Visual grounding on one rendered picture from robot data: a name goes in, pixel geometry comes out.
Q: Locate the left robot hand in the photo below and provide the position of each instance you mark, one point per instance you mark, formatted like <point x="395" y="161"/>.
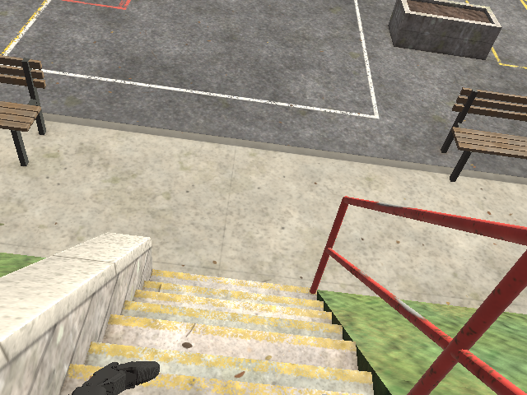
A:
<point x="115" y="378"/>

